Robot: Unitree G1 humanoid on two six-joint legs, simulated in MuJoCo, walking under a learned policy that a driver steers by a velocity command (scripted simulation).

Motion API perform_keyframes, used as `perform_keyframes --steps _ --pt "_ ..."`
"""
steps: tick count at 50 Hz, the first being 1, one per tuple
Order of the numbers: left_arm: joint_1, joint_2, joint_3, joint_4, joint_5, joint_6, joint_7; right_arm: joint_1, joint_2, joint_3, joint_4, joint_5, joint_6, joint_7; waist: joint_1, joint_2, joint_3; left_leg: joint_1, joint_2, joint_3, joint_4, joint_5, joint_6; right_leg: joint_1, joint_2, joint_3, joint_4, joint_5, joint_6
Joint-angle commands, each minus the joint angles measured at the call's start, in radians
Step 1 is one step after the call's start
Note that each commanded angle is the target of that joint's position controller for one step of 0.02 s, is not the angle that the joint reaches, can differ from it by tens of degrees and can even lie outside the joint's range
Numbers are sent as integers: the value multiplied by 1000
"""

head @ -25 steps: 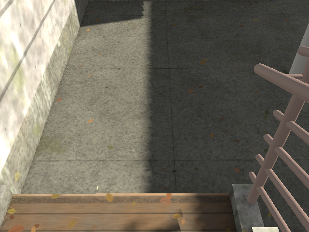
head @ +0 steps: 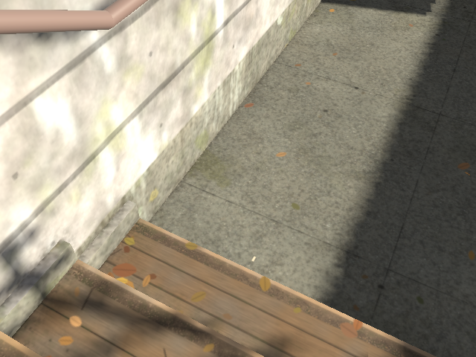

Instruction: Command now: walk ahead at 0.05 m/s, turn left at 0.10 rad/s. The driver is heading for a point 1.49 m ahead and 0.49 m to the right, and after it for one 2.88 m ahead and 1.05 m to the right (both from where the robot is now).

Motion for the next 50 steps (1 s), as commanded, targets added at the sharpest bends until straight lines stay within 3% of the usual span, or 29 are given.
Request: perform_keyframes --steps 1,2,4,5,6,9,12,14,17,18,19,20,21,23,25,29,34,38,39,40,41,42,43,44,45,46,48,49,50 --pt "-27 42 -9 -60 -25 -29 -59 266 -143 -49 50 6 -40 33 -140 147 -232 539 267 -397 -149 851 250 -295 -25 236 143 -200 109" --pt "50 -22 -39 -13 -88 69 -39 179 4 -10 28 38 39 -40 -136 147 -284 644 294 -297 -134 1159 220 -283 -45 286 171 -224 80" --pt "56 -47 -48 -16 -68 125 -26 15 -8 3 -1 56 94 -80 -76 100 -103 409 246 -170 -187 1147 140 -139 -23 299 71 -135 87" --pt "-4 36 -31 -16 -29 37 -61 -13 -257 -69 1 -3 51 0 -39 -16 0 163 152 -98 -115 829 107 -39 -34 264 71 149 110" --pt "39 28 -32 10 -12 1 -74 -51 -291 -94 -2 -18 30 27 -10 16 -36 144 124 -39 -135 669 95 -22 -18 264 47 237 111" --pt "-69 178 13 -48 37 -15 -9 -18 -256 -115 -46 -3 23 -11 -104 -15 -12 213 86 -28 -193 146 151 -156 15 272 -17 241 18" --pt "-93 91 -5 -64 -8 -8 18 43 -222 -119 -77 10 8 -84 -135 52 -38 313 208 -155 -242 149 256 -241 24 309 16 189 -30" --pt "-40 26 -18 -51 8 -23 19 140 -204 -117 -49 -1 2 -101 -143 93 -34 362 324 -255 -293 159 310 -260 48 268 65 111 0" --pt "31 47 6 -14 31 -23 8 41 -205 -118 -50 -37 3 -103 -69 15 -2 166 239 -85 -162 -105 149 4 90 250 -155 361 -41" --pt "115 154 50 4 52 -31 21 -3 -138 -102 -110 -63 8 -89 -43 -196 -60 -45 72 119 159 -222 -4 260 -44 489 -231 671 -158" --pt "222 254 79 -13 50 -39 5 -138 -145 -95 -192 -43 0 -74 41 -201 -96 -350 -46 -1 389 -424 -43 471 -181 797 -274 822 -313" --pt "267 247 95 -3 69 -35 -13 -167 -99 -74 -208 -16 -5 -73 80 -43 -81 -535 -49 -125 448 -439 -52 610 -249 827 -255 865 -342" --pt "216 203 85 -12 65 -33 -33 -128 -118 -75 -186 -2 -6 -82 43 -3 -38 -569 -16 -161 500 -384 -63 552 -269 780 -231 935 -342" --pt "104 115 57 -12 12 -11 -49 -1 -165 -80 -131 -32 2 -93 -77 -70 -26 -474 13 -110 600 -288 -55 315 -189 643 -215 1014 -328" --pt "-6 130 50 -79 23 -8 -44 93 -152 -62 -123 -51 44 -77 -151 -42 -36 -258 -8 -122 646 -88 -71 29 -108 570 -236 1020 -296" --pt "37 106 28 -69 70 -26 -32 93 -160 -50 -141 -28 47 -80 -117 -32 -57 -286 -28 -91 655 14 -109 -2 -72 561 -195 814 -289" --pt "79 125 14 -85 28 -17 -54 5 -95 -16 -151 -59 34 -115 -71 -95 -45 -400 0 -96 526 -107 -144 66 -108 795 -134 604 -334" --pt "70 120 8 -109 16 0 -59 -40 -82 1 -123 -36 36 -110 -32 -98 -73 -203 -43 -22 292 -144 -122 -48 -81 818 -130 558 -317" --pt "74 133 16 -99 -12 6 -54 -1 -96 -7 -105 -22 51 -98 -44 -147 -47 -131 -85 0 192 -113 -91 -61 -76 857 -173 597 -318" --pt "5 116 4 -131 30 1 -49 116 -135 -26 -67 -48 49 -90 -85 -177 -81 -3 -88 0 346 69 -56 -137 -71 849 -78 663 -283" --pt "21 143 21 -102 -17 12 -64 40 -135 -38 -103 2 44 -90 -95 -99 -16 -35 -123 23 48 -62 -39 -103 -51 871 -128 685 -301" --pt "6 166 27 -110 -5 9 -80 44 -132 -33 -111 35 39 -94 -89 -120 -37 41 -120 6 -18 96 -5 -95 -48 893 -116 703 -303" --pt "-27 131 21 -113 -10 16 -84 107 -154 -48 -81 33 32 -101 -117 -77 -80 202 -73 -62 -98 278 56 -147 -11 872 -48 635 -262" --pt "26 42 -9 -136 -10 17 -81 197 -247 -78 -50 18 17 -116 -102 106 -215 524 87 -248 -89 767 253 -333 105 727 151 383 -126" --pt "30 -39 -28 -175 -4 16 -62 303 -312 -105 -27 -29 5 -109 -141 287 -239 725 344 -562 -208 955 524 -669 286 542 435 -234 6" --pt "24 24 -12 -154 7 41 -42 324 -245 -96 -6 -81 4 -99 -173 86 -185 682 414 -619 -272 808 514 -778 220 565 613 -242 47" --pt "71 67 -10 -103 26 58 -22 117 -136 -72 -12 -31 15 -59 -80 57 -75 402 291 -433 -328 318 355 -779 124 568 802 31 78" --pt "73 46 -15 -78 51 56 -28 48 -53 -48 -27 -20 10 -44 -65 59 -22 299 210 -342 -357 128 301 -758 89 547 816 139 78" --pt "112 10 -33 -48 68 54 -56 55 -45 -50 2 -25 10 -45 -62 27 2 199 159 -272 -390 37 278 -689 73 502 802 205 66"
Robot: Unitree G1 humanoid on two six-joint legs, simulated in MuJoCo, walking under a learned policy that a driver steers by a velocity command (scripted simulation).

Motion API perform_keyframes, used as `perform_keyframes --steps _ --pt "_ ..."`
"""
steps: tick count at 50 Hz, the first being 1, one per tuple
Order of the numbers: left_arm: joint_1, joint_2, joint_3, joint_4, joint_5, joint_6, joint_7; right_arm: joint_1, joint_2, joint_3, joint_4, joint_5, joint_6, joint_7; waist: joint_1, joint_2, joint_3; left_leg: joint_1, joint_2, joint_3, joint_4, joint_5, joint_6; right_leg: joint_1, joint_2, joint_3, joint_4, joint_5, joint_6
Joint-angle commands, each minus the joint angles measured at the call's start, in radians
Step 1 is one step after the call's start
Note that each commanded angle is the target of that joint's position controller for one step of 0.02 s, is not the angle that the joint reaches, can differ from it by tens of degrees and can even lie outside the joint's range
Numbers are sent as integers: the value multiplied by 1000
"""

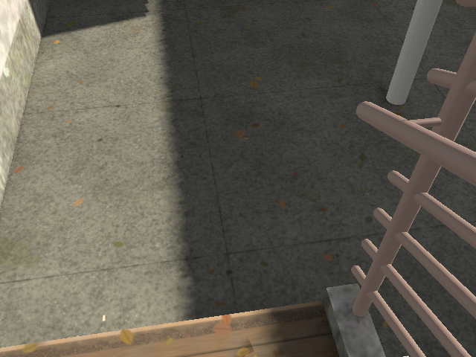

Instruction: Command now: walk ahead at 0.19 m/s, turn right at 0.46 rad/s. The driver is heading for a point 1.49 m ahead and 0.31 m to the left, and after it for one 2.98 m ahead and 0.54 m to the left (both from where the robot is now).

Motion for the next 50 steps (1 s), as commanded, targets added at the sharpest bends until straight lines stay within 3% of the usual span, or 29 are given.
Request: perform_keyframes --steps 1,3,8,12,15,18,19,20,21,22,23,24,26,28,29,30,32,35,36,37,40,43,44,45,46,47,48,49,50 --pt "156 10 -3 39 24 -3 -34 12 -2 -4 14 2 -16 26 27 51 60 60 210 -292 -333 -14 182 -167 -102 -9 112 186 4" --pt "126 25 4 41 10 -12 -58 -1 -58 -15 54 -7 -36 26 20 57 97 -16 215 -238 -373 -83 173 -124 -121 -57 71 240 -1" --pt "-24 21 -5 4 -12 -18 -24 107 -54 -10 156 -28 -54 23 -50 102 77 243 305 -286 -382 35 229 -223 -178 -52 -227 294 4" --pt "109 15 -9 57 33 -30 -42 26 -51 -13 160 -45 -49 27 19 97 54 78 255 -125 -201 498 221 33 -169 -188 -201 263 -12" --pt "114 13 1 65 11 -45 -31 -58 -48 5 162 0 -43 33 36 116 62 -42 228 -84 -106 498 141 281 -153 -233 -386 141 18" --pt "348 85 38 139 -16 -73 -9 -149 -116 -32 126 16 -7 73 124 -77 16 -130 107 -2 310 312 77 642 -129 -216 -720 412 -57" --pt "309 172 44 110 -30 -86 -10 -22 -18 -26 130 5 -11 81 44 -312 -53 -288 -48 11 631 -270 -5 755 -349 120 -877 795 -293" --pt "318 58 33 164 -87 -35 62 89 -2 -30 192 32 39 5 23 -68 41 -442 0 -133 594 -317 16 839 -432 140 -743 1248 -231" --pt "300 133 48 163 -75 -15 107 50 64 -3 171 55 69 -24 56 -202 6 -402 24 -166 539 -327 -19 709 -530 270 -810 968 -305" --pt "200 31 10 129 -42 -59 18 -84 35 -13 91 39 4 15 56 -186 29 -435 80 -194 490 -240 -59 561 -496 358 -902 494 -325" --pt "86 -6 -7 116 -50 -58 -12 -24 21 -21 160 38 -11 24 -9 -59 75 -244 81 -160 580 -126 -73 362 -437 176 -826 544 -286" --pt "-20 -41 -14 104 -1 -50 -21 111 101 8 212 9 -2 43 -78 -41 80 -98 86 -165 630 47 -76 160 -418 52 -785 524 -246" --pt "-138 16 -13 94 6 -47 -25 256 92 0 259 -22 11 65 -148 4 104 139 21 -33 496 222 -54 -63 -305 -167 -726 332 -147" --pt "-241 106 2 48 -7 -44 -19 215 -35 -43 213 38 -4 64 -140 -8 -8 271 -46 55 299 428 -50 36 -238 -283 -566 482 -68" --pt "-116 154 40 29 -38 -35 -1 -1 -192 -73 96 57 -11 25 9 87 -10 45 18 -152 123 673 73 255 -162 -346 -463 323 -56" --pt "-130 154 49 2 -39 -31 21 -77 -212 -66 39 44 -21 -8 21 140 -16 -22 119 -362 -23 733 180 276 -118 -327 -333 143 -37" --pt "-289 68 40 -71 -26 -34 42 100 -180 -53 72 34 -58 -34 -69 202 -29 196 297 -609 -78 961 349 10 -64 -173 -56 -339 -25" --pt "-282 -33 -1 -88 0 -15 45 83 -47 -14 80 22 -57 -19 -63 66 -7 321 303 -725 34 645 244 -237 -115 1 -263 -185 40" --pt "-226 -37 4 -75 -24 -5 58 42 -70 -25 71 25 -43 -11 -16 83 -4 213 265 -652 12 743 245 -127 -95 -40 -281 -114 50" --pt "-88 -41 1 -28 -5 1 39 -6 -68 -16 50 -19 -26 3 37 112 -34 23 224 -565 99 791 236 63 -78 -57 -109 120 29" --pt "-71 -18 14 -85 -2 11 -16 -115 -91 -21 -22 -22 -17 8 94 77 -15 -236 89 -458 104 706 185 296 -62 -164 -181 196 -3" --pt "158 35 34 -91 -15 24 17 -267 -92 -23 -62 -15 -43 23 214 8 -65 -382 80 -446 284 699 158 677 -34 -190 -495 136 -12" --pt "216 147 68 -89 -16 18 44 -223 -45 -22 -87 -18 -47 49 198 -125 -90 -541 -18 -356 455 472 84 841 -160 -43 -590 650 -172" --pt "85 208 74 -112 -2 8 60 -32 35 -1 -42 -6 -41 64 50 -153 -144 -616 -117 -285 567 -255 -24 854 -432 299 -750 1109 -420" --pt "19 141 50 -126 39 -18 29 51 20 -7 -2 10 -26 35 4 14 -54 -626 -84 -337 760 -214 -80 734 -495 292 -741 1358 -434" --pt "17 79 43 -124 67 -32 0 139 10 1 -16 15 14 2 -2 -5 -145 -644 -102 -388 793 -182 -178 713 -559 309 -788 1296 -396" --pt "-25 103 49 -94 56 -39 15 45 -7 12 -49 -23 42 16 9 -116 -68 -706 -46 -356 872 -147 -202 642 -542 291 -758 1093 -383" --pt "-86 68 34 -101 28 -43 28 43 -43 9 -44 -26 57 26 0 11 -60 -644 -46 -324 940 -42 -205 544 -442 149 -742 1084 -327" --pt "-198 91 38 -127 37 -42 34 86 -68 5 -41 -21 66 39 -47 34 -45 -509 -45 -258 1011 32 -216 389 -405 36 -763 1050 -297"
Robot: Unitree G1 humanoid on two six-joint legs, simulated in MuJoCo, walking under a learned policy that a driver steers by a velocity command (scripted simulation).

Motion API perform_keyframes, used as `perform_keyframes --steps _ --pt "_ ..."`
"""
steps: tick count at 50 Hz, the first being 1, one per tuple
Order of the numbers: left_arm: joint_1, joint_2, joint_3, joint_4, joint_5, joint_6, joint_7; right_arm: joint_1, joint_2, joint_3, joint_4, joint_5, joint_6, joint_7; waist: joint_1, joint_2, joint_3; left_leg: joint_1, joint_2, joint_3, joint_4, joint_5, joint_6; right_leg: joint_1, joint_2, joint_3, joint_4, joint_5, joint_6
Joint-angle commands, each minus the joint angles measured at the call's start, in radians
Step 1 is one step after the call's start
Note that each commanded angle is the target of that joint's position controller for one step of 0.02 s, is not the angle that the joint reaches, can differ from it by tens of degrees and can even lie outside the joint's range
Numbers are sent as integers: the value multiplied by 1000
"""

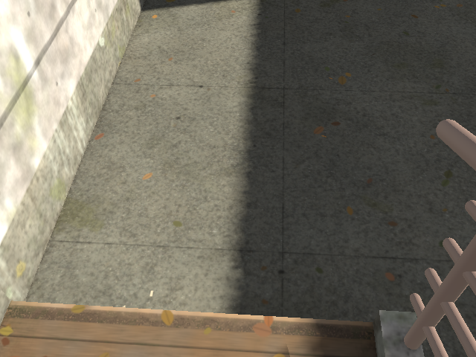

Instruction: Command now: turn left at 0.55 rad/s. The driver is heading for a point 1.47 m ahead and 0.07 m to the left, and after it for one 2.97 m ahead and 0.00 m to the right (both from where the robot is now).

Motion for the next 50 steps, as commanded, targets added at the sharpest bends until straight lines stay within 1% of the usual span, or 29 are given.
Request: perform_keyframes --steps 1,5,6,7,8,10,13,14,15,16,17,18,19,22,25,30,31,32,33,37,38,39,40,41,42,43,45,47,50 --pt "-236 159 37 -116 1 -34 21 158 -96 -10 -50 0 23 22 -105 -65 -61 15 67 73 256 194 -47 -6 -264 190 -247 1068 -221" --pt "-136 151 17 -99 -22 -75 53 39 -95 4 -140 4 -13 22 -32 -143 -72 -51 168 99 298 204 -29 154 -282 94 -233 904 -196" --pt "-59 147 20 -59 -26 -79 59 -91 -91 10 -188 -3 -16 23 25 -89 -7 -192 245 66 -37 154 -22 281 -308 121 -259 645 -131" --pt "61 150 18 -19 -77 -79 75 -135 -47 30 -195 -30 -5 40 86 -107 7 -168 258 143 -278 159 -1 329 -277 95 -268 421 -111" --pt "113 198 29 16 -65 -72 68 -170 -13 32 -192 -33 -1 50 103 -154 67 -28 237 218 -359 76 23 205 -270 82 -316 188 -105" --pt "48 227 28 -18 -7 -67 59 3 -11 26 -130 -54 -4 64 34 -186 61 234 173 294 -185 198 78 17 -330 117 -348 84 -145" --pt "-71 269 52 -32 -68 -60 16 76 -122 -26 -117 -17 -42 27 -43 -132 95 386 124 303 -621 -81 119 83 -368 137 -299 -32 -144" --pt "-125 270 54 -39 -30 -46 -8 219 -160 -57 -51 2 -63 2 -105 -53 56 605 47 371 -710 67 146 -12 -319 64 -76 -23 -152" --pt "-95 128 28 -78 15 -45 -2 361 -251 -84 -3 -12 -96 -39 -105 254 -54 895 156 40 -805 255 298 -261 -102 -107 433 -57 -47" --pt "-247 80 -6 -196 -2 -66 -22 514 -281 -64 -1 15 -133 -25 -213 278 -120 1150 322 -447 -1012 21 406 -643 72 78 531 -138 -35" --pt "-333 62 -8 -174 -70 -78 -27 530 -221 -64 35 3 -140 0 -288 105 103 1050 389 -550 -1072 -99 403 -798 32 196 526 -137 -43" --pt "-294 88 0 -156 -95 -83 -16 394 -139 -34 36 7 -137 19 -191 30 162 877 402 -519 -991 -99 395 -778 -32 233 574 -28 -28" --pt "-228 115 8 -143 -89 -78 -3 284 -98 -20 38 5 -122 38 -111 32 150 746 379 -408 -941 -8 406 -711 -60 212 580 22 -19" --pt "-81 85 -36 -43 35 -36 -18 102 39 45 25 -27 -99 32 -19 1 90 392 241 -222 -915 -63 386 -446 -95 221 404 416 -32" --pt "-137 86 -47 -26 6 -29 -53 164 -24 53 102 -28 -130 -14 -54 8 44 263 158 -37 -813 46 362 -199 -64 160 87 864 12" --pt "-299 98 -48 -41 9 -7 -52 361 -64 64 198 -34 -116 4 -120 18 166 333 218 -141 -730 -8 373 -168 -44 117 -96 774 34" --pt "-324 100 -8 -50 -110 17 -21 341 -152 -4 195 99 -39 -45 -128 -92 143 425 191 -85 -632 167 309 -137 -7 91 -141 851 33" --pt "-346 60 -21 -52 -135 24 -5 381 -139 7 212 77 2 -72 -154 -58 154 516 185 -98 -578 224 303 -193 5 98 -155 776 37" --pt "-305 65 -51 -17 15 -9 -52 448 -26 68 225 -15 -63 -29 -165 48 215 632 263 -232 -600 142 330 -371 -74 149 -217 633 25" --pt "-129 80 -31 66 0 -32 -63 341 -77 51 205 -11 -75 -3 -83 -59 204 460 234 -119 -419 452 313 73 -15 30 -294 518 11" --pt "187 112 -9 165 3 -37 -66 255 -112 46 199 -54 -76 23 61 -62 147 255 190 -25 -221 582 290 467 45 -48 -212 592 1" --pt "486 172 23 284 -13 -50 -60 174 -140 32 184 -29 -79 49 199 -200 141 133 114 39 147 531 216 683 15 17 -484 644 -62" --pt "675 205 36 342 19 -40 -58 180 -112 33 189 -53 -66 94 222 -325 -27 -101 -3 169 691 -190 129 996 -135 226 -321 976 -252" --pt "555 328 65 274 0 -45 -65 212 -48 43 129 -34 -70 109 97 -160 -98 -289 -22 125 771 -281 99 1068 -221 472 -202 1368 -376" --pt "425 327 84 222 21 -49 -67 183 -18 65 29 -22 -89 99 101 -57 -95 -481 22 52 744 -229 35 1096 -342 604 -216 1206 -477" --pt "218 235 65 172 2 -52 -67 146 -97 55 -19 1 -89 79 74 -31 -6 -603 96 -35 548 -74 32 919 -420 754 -332 631 -473" --pt "-7 -34 -39 145 6 -72 -56 141 -58 62 42 -56 -62 26 -61 100 166 -320 257 -53 66 288 115 287 -273 571 -488 334 -359" --pt "-69 28 -40 133 -31 -94 -31 90 -8 80 52 -68 -34 33 -91 -69 183 167 281 78 -341 491 125 -225 -86 395 -490 237 -337" --pt "46 162 -16 143 -33 -107 -26 119 28 103 29 -61 -32 48 -99 -66 87 505 189 241 -258 521 89 -428 2 317 -324 347 -282"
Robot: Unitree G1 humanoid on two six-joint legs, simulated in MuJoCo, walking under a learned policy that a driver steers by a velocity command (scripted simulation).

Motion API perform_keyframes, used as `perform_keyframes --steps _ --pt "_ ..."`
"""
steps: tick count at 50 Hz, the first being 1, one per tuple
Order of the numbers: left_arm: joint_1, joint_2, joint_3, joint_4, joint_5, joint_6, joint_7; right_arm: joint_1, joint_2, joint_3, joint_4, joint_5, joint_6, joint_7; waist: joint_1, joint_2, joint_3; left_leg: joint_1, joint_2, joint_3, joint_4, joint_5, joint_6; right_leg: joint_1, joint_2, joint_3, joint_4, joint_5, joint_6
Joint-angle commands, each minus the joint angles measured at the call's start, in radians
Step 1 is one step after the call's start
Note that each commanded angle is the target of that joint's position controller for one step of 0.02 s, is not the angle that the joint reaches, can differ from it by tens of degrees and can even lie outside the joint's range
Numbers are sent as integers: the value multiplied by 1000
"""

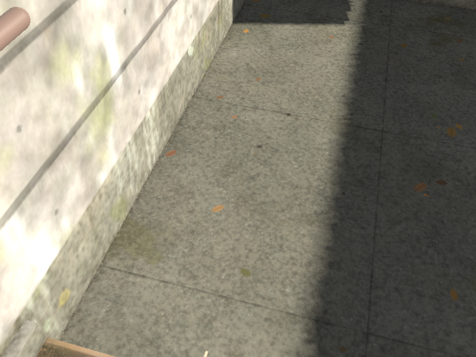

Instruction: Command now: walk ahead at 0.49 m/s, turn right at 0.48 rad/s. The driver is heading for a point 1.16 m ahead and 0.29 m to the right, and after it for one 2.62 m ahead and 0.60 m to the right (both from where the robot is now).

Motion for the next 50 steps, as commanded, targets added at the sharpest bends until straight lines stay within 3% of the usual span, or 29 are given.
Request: perform_keyframes --steps 1,4,5,7,8,9,10,11,12,13,14,15,16,18,19,20,22,26,28,32,33,37,40,44,45,46,48,49,50 --pt "-151 164 25 -129 4 -57 17 44 -27 21 -59 11 -4 -1 -61 -44 25 370 1 -9 -108 267 -50 -410 -190 288 -62 186 -168" --pt "278 42 8 10 -16 -39 59 -260 -44 3 -116 -24 -19 -3 179 -90 90 -314 -46 -14 -412 229 -68 291 -247 503 219 25 -210" --pt "269 21 7 -7 -29 -24 68 -331 -29 14 -100 -24 -17 2 226 -67 100 -286 0 -55 -661 402 -63 302 -210 483 271 -86 -163" --pt "163 155 26 -37 -3 6 30 -312 2 23 -123 31 -4 6 146 -109 108 368 -83 109 -685 494 -43 -292 -167 415 166 -133 -148" --pt "100 178 32 -63 19 11 14 -238 -18 18 -120 44 2 0 80 -121 137 525 -53 77 -662 527 -30 -422 -176 449 193 -198 -134" --pt "50 180 28 -87 13 13 5 -127 -42 4 -82 39 4 -6 4 -102 159 673 -58 91 -697 521 -23 -489 -154 437 269 -274 -106" --pt "11 186 29 -107 15 18 -6 -18 -103 -32 -65 38 -3 -16 -72 -107 130 893 -88 161 -655 409 -15 -558 -118 403 340 -270 -66" --pt "-80 242 40 -127 12 21 -28 238 -198 -80 7 44 -20 -17 -224 -59 94 1081 -46 138 -681 288 34 -570 -120 423 558 -141 -21" --pt "50 144 22 -52 -3 10 -57 471 -230 -106 94 30 -35 -4 -255 121 -59 1306 113 -1 -631 490 214 -614 -24 318 1047 -177 103" --pt "316 -35 1 -21 -26 14 -57 445 -286 -120 80 15 -39 21 -68 226 -361 1507 266 -88 -349 938 300 -735 -40 150 1456 -347 83" --pt "274 1 -1 -83 -31 16 -60 398 -295 -122 59 19 -26 37 -86 186 -346 1422 343 -336 -486 683 383 -926 -41 109 1614 -318 93" --pt "77 55 7 -147 -25 15 -40 284 -239 -108 42 40 -17 36 -125 117 -169 1186 381 -431 -642 -8 362 -1097 -113 85 1629 -175 94" --pt "23 29 -3 -126 -26 17 -11 202 -81 -63 32 24 -24 30 -85 -40 -5 904 327 -340 -725 -372 270 -1046 -192 147 1479 80 66" --pt "-9 12 -3 -146 -33 23 3 175 -3 -45 66 13 -44 12 9 -53 119 514 325 -252 -825 -304 222 -809 -300 121 1255 221 43" --pt "-7 -15 -16 -145 -16 29 -8 141 66 -27 81 33 -73 -27 50 -28 153 444 219 -143 -828 -286 162 -780 -334 128 1004 375 17" --pt "-19 -15 -16 -147 -4 37 -26 162 47 -33 108 41 -96 -53 33 35 155 421 183 -95 -847 -286 149 -768 -316 91 944 387 18" --pt "-120 48 13 -157 -12 30 -47 265 11 -37 171 8 -119 -81 -47 30 141 437 185 1 -904 -217 169 -733 -306 78 625 543 29" --pt "-207 48 36 -181 -4 19 -69 209 -46 -46 193 -14 -105 -79 21 13 62 482 154 141 -841 165 110 -580 -259 68 606 637 -4" --pt "-246 77 40 -179 -5 16 -59 327 14 -23 259 12 -104 -103 -44 -12 75 796 155 132 -752 65 85 -791 -255 174 348 801 4" --pt "-453 29 33 -222 -23 26 -57 629 61 -6 411 -32 -91 -98 -133 15 164 1053 217 70 -736 73 114 -1007 -250 170 254 780 7" --pt "-490 37 31 -218 -32 21 -59 587 91 4 393 -29 -91 -93 -135 -20 181 1011 195 120 -746 73 113 -938 -261 175 128 900 13" --pt "-566 31 25 -257 -25 32 -87 472 44 1 353 -15 -94 -85 -104 -8 201 635 119 306 -780 -13 92 -404 -253 -12 139 914 17" --pt "-627 88 41 -253 -3 45 -82 532 5 -25 385 29 -82 -112 -156 2 241 885 125 305 -707 36 68 -492 -262 -38 -32 698 48" --pt "-713 16 12 -207 13 62 -77 659 15 -44 441 50 -39 -141 -234 -36 264 1125 147 286 -633 197 100 -550 -269 -88 -294 624 76" --pt "-696 19 12 -185 13 61 -72 647 10 -46 436 41 -31 -139 -221 -23 246 1109 150 297 -619 271 94 -487 -264 -94 -292 624 69" --pt "-817 50 34 -258 -202 66 -62 438 -106 -105 361 180 8 -149 -202 -43 395 893 125 344 -426 396 35 -453 -137 -198 -266 580 41" --pt "-522 61 48 -177 -158 75 -52 476 -60 -94 356 170 19 -144 -89 12 131 704 129 352 -43 434 40 45 -132 -172 -249 699 -11" --pt "-262 123 93 -98 -140 87 -31 388 -51 -98 343 153 0 -124 60 -25 -14 509 69 373 262 321 -15 428 -176 -112 -319 932 -74" --pt "-81 225 115 -11 -112 94 2 264 -38 -111 282 136 -29 -111 148 -184 -67 147 -107 350 749 -705 -83 734 -312 32 -266 1348 -161"
Keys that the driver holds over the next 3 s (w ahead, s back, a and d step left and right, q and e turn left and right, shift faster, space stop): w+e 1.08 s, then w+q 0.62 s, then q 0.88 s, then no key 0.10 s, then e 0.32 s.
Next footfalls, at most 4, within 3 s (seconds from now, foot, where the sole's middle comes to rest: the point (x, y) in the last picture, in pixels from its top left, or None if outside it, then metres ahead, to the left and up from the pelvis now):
0.24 left None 0.33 0.18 -0.91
1.00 right None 0.61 -0.17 -1.08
1.40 left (301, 269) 1.00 -0.18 -1.08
1.88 right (368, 249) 1.11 -0.46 -1.08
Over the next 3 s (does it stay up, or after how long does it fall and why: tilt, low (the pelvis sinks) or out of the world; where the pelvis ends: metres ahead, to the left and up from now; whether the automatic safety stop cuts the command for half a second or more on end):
stays up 1.10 -0.32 -0.31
